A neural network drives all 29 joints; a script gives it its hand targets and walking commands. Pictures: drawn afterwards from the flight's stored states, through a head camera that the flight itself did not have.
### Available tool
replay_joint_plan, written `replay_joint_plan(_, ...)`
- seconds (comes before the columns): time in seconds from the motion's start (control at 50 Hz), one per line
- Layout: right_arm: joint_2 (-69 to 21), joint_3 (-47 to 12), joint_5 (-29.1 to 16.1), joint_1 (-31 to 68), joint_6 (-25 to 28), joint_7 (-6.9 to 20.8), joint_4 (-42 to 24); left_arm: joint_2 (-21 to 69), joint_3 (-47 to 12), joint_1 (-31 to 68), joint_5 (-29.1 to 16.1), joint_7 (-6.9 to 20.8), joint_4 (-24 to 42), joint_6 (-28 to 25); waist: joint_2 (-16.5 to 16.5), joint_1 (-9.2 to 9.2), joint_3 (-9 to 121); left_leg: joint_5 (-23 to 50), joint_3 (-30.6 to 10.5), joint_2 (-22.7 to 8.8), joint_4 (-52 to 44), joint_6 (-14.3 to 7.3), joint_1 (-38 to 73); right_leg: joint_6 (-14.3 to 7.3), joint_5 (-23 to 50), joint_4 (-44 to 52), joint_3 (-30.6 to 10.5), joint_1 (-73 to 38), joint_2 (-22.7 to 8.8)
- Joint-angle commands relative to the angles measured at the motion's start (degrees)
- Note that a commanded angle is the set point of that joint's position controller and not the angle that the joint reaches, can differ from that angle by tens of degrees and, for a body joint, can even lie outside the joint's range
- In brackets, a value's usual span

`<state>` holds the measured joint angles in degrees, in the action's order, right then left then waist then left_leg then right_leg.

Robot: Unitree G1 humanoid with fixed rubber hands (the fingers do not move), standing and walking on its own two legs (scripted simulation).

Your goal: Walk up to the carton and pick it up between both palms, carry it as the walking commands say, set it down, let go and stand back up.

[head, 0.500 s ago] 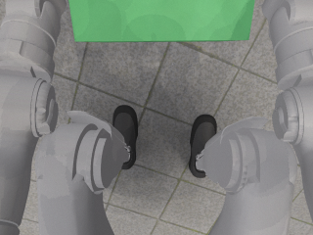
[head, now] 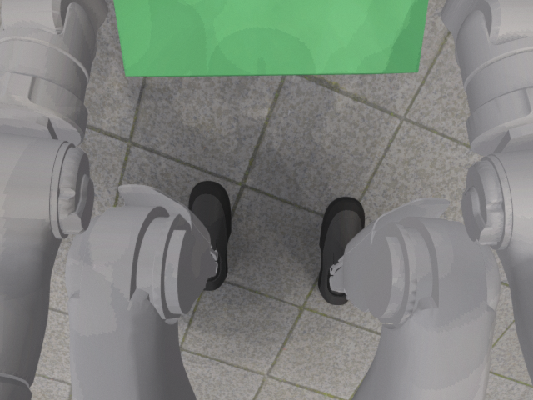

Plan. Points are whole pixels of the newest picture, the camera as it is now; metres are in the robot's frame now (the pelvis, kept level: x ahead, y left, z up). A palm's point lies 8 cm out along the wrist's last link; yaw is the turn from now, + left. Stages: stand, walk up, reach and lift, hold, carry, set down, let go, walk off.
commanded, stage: reach and lift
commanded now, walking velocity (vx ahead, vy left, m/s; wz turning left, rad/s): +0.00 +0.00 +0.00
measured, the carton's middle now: out of the picture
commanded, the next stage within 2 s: none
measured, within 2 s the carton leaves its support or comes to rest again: leaves its support in 0.16 s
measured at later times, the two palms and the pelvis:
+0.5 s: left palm out of the picture +0.53 +0.20 -0.12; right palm out of the picture +0.54 -0.18 -0.12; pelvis -0.02 +0.01 +0.04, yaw -2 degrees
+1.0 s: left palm out of the picture +0.51 +0.20 -0.08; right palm out of the picture +0.52 -0.17 -0.08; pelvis -0.02 +0.01 +0.07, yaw -2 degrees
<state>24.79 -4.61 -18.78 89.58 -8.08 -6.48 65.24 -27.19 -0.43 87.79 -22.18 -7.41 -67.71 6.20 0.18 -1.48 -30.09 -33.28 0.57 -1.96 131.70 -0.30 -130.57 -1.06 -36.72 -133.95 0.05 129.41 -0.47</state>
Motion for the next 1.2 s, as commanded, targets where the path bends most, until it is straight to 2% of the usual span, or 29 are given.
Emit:
replay_joint_plan(0.0,-49.9,-12.3,-5.2,34.4,2.0,13.6,-29.4,53.1,-12.0,35.3,-3.4,14.5,29.5,-0.6,-2.0,-1.47,106.4,37.3,2.6,6.3,-8.7,-0.3,52.9,0.3,36.6,11.3,2.8,-45.9,5.9)
replay_joint_plan(0.02,-49.7,-12.8,-5.0,33.4,1.5,13.1,-31.5,52.5,-12.4,35.1,-4.4,14.0,32.8,-1.0,-4.0,0.18,110.8,39.0,3.0,6.6,-8.0,-0.2,53.3,0.3,39.2,11.3,2.7,-50.0,5.9)
replay_joint_plan(0.08,-49.3,-12.2,-4.3,35.2,1.5,13.0,-30.2,52.2,-9.7,36.5,-2.3,13.9,29.9,-0.2,-4.0,-3.5,106.4,34.7,3.6,7.0,-8.6,0.0,48.3,0.4,37.1,12.4,1.6,-48.4,5.6)
replay_joint_plan(0.1,-48.1,-13.6,-5.7,38.6,1.9,12.1,-42.4,52.3,-11.8,36.8,-3.9,13.3,39.4,0.0,-4.9,-1.88,120.8,39.3,3.7,7.2,-9.2,-0.4,53.4,0.5,43.4,12.1,1.9,-58.5,6.2)
replay_joint_plan(0.12,-49.6,-15.1,-7.1,39.8,1.7,12.1,-43.0,51.7,-13.2,38.8,-4.8,12.6,41.8,-0.4,-4.9,-2.22,125.1,42.6,3.5,7.5,-9.2,-0.7,57.5,0.6,45.2,11.6,2.2,-58.1,7.0)
replay_joint_plan(0.16,-47.1,-13.8,-7.1,40.5,1.3,11.5,-43.3,50.2,-11.3,40.0,-3.4,11.5,42.8,0.3,-1.5,-2.98,127.1,44.0,3.7,7.7,-10.0,0.3,63.6,1.2,41.1,13.1,2.9,-54.1,6.9)
replay_joint_plan(0.18,-45.7,-12.5,-5.1,38.8,0.9,11.5,-35.2,50.4,-12.0,41.2,-3.3,11.5,38.2,0.7,-0.9,-2.49,116.4,39.1,3.3,7.4,-10.4,0.9,59.1,0.5,35.1,14.0,2.8,-46.9,6.1)
replay_joint_plan(0.24,-46.6,-13.7,-5.6,45.0,1.1,11.7,-44.4,51.2,-11.3,39.9,-1.2,10.9,40.8,1.4,-3.4,-3.51,124.1,37.3,4.7,7.7,-11.8,0.0,60.4,1.3,35.0,15.0,3.8,-53.3,6.9)
replay_joint_plan(0.28,-43.8,-12.4,-6.7,47.3,1.7,11.6,-46.7,52.5,-11.4,39.1,-1.1,10.2,40.4,2.2,-0.2,-4.05,125.4,37.6,3.9,8.1,-13.4,0.5,64.4,1.0,33.6,15.3,3.9,-51.7,6.8)
replay_joint_plan(0.34,-45.9,-10.4,-5.7,44.1,0.1,12.0,-37.4,51.5,-11.5,44.6,-0.8,9.8,40.9,2.1,0.0,-2.65,118.5,31.8,3.4,7.6,-16.0,0.5,62.6,0.7,27.8,16.9,4.4,-46.5,6.2)
replay_joint_plan(0.42,-44.6,-7.6,-1.7,43.8,0.4,13.5,-28.6,55.2,-9.6,40.1,1.8,11.3,26.6,3.2,0.7,-1.1,102.0,21.0,3.1,6.5,-16.8,0.7,55.1,0.1,17.7,18.0,5.0,-37.2,5.3)
replay_joint_plan(0.46,-48.3,-8.7,-3.1,45.8,0.0,14.2,-32.2,55.1,-9.8,43.7,1.9,12.0,32.0,3.0,0.3,-3.18,110.1,23.3,3.7,6.7,-16.3,0.2,58.0,0.3,20.5,18.8,4.1,-42.1,5.7)
replay_joint_plan(0.5,-48.4,-9.1,-3.3,47.4,-0.5,14.0,-34.1,57.4,-10.4,44.8,-0.5,12.0,34.1,3.9,0.0,-1.67,118.4,26.0,3.8,6.8,-16.7,0.3,60.7,0.0,22.5,19.0,4.3,-48.0,6.1)
replay_joint_plan(0.52,-51.7,-8.2,-3.4,43.8,-1.4,14.3,-29.8,56.2,-8.8,44.2,0.6,12.4,34.3,3.9,-0.4,-3.71,115.5,24.2,5.5,6.9,-17.8,0.1,58.0,0.5,21.6,19.8,4.9,-48.0,6.7)
replay_joint_plan(0.54,-50.6,-6.7,-2.0,41.2,-1.8,14.7,-28.9,57.3,-9.5,41.9,0.5,12.3,33.1,4.3,-0.3,-0.44,114.2,22.2,4.0,6.9,-18.0,0.3,58.1,0.2,19.4,19.7,5.5,-44.1,6.4)
replay_joint_plan(0.6,-52.5,-8.7,-0.4,43.1,-2.2,15.3,-31.7,59.1,-8.7,39.1,2.1,13.7,28.9,5.4,-3.7,-1.64,112.5,24.1,4.0,7.2,-18.0,0.0,55.0,0.8,21.1,20.4,5.3,-44.1,6.5)
replay_joint_plan(0.64,-51.5,-10.7,-1.9,48.4,-2.0,14.6,-44.6,62.1,-12.2,43.5,-1.7,14.0,40.8,5.8,-3.1,0.26,133.4,32.7,4.3,8.0,-17.1,0.4,64.7,0.6,29.7,19.6,5.7,-55.1,7.1)
replay_joint_plan(0.66,-52.9,-11.6,-4.6,46.3,-2.2,14.3,-47.7,59.3,-11.9,42.9,-0.4,13.4,47.0,6.1,0.3,-2.73,144.0,37.7,4.9,8.2,-17.8,0.6,70.6,0.9,35.4,19.7,5.5,-60.2,8.0)
replay_joint_plan(0.72,-52.1,-10.2,-2.7,43.1,-4.4,13.9,-42.8,56.7,-11.2,44.3,-0.4,12.6,46.8,7.0,-0.7,-0.51,136.2,34.1,4.2,8.3,-18.4,1.0,64.5,0.9,33.0,20.7,4.4,-56.8,7.3)
replay_joint_plan(0.74,-54.2,-11.6,-4.2,43.4,-4.6,14.0,-46.7,56.8,-11.2,43.8,0.2,12.6,49.6,7.4,-2.4,-2.84,140.1,35.9,4.1,8.2,-18.3,0.4,68.7,1.2,33.6,19.9,4.6,-57.5,7.5)
replay_joint_plan(0.78,-53.5,-14.6,-4.2,47.7,-4.1,13.5,-57.5,61.4,-13.1,38.4,-1.0,13.1,50.3,8.6,-4.2,-1.77,149.0,40.7,3.6,9.4,-19.8,-0.1,71.3,1.4,38.7,20.9,4.6,-64.6,8.4)
replay_joint_plan(0.82,-54.6,-11.1,-2.0,43.1,-4.4,13.3,-48.1,61.0,-12.1,37.7,0.6,13.5,44.5,8.7,-2.4,-1.26,137.2,34.9,3.7,9.3,-20.3,0.2,64.6,1.2,33.9,22.4,3.7,-58.7,7.7)
replay_joint_plan(0.84,-56.6,-12.3,-2.3,41.5,-5.2,14.0,-47.1,60.1,-10.7,38.5,2.1,13.4,47.8,8.4,-2.0,-4.18,137.5,34.8,4.7,9.1,-20.4,0.3,65.3,1.4,33.5,22.7,3.5,-58.7,8.1)
replay_joint_plan(0.9,-54.5,-14.3,-4.0,45.6,-5.4,13.3,-53.4,58.8,-13.7,44.0,0.3,12.4,56.3,8.5,-0.8,-2.33,147.7,37.3,4.1,9.6,-21.2,0.9,72.1,1.1,36.7,23.1,3.7,-65.2,8.6)
replay_joint_plan(0.96,-55.7,-10.6,-0.1,41.9,-5.4,14.4,-43.3,64.3,-10.8,37.1,3.3,14.0,38.2,9.7,-1.7,-1.73,127.3,26.4,4.2,8.6,-23.3,0.6,62.1,0.8,25.1,26.7,4.0,-53.1,7.6)
replay_joint_plan(1.0,-56.3,-11.6,-0.7,43.8,-5.1,14.8,-49.9,65.0,-13.4,40.0,2.1,14.1,46.4,9.3,-1.2,0.44,142.2,31.0,3.6,9.1,-23.4,0.9,67.9,1.0,31.5,25.4,5.3,-60.8,8.5)
replay_joint_plan(1.06,-58.6,-10.5,-2.5,42.6,-6.0,15.6,-43.9,63.5,-11.8,40.7,3.7,14.2,47.0,9.7,2.8,-3.74,138.4,29.1,4.5,9.3,-25.7,1.2,70.9,1.2,26.6,27.1,4.6,-55.2,8.6)
replay_joint_plan(1.12,-59.5,-9.7,-0.4,41.5,-7.4,17.0,-41.3,66.9,-11.0,36.6,4.1,15.4,41.0,11.4,-1.2,-1.29,133.1,24.2,3.2,8.4,-27.1,0.6,64.9,0.8,23.9,28.4,5.2,-53.0,8.4)
replay_joint_plan(1.18,-63.0,-11.7,-0.2,44.5,-8.2,17.0,-43.2,67.3,-11.6,40.9,4.7,16.6,41.9,11.8,-1.3,-2.87,137.9,22.5,4.8,8.5,-25.7,0.5,65.7,0.9,22.6,29.9,3.9,-55.9,8.5)
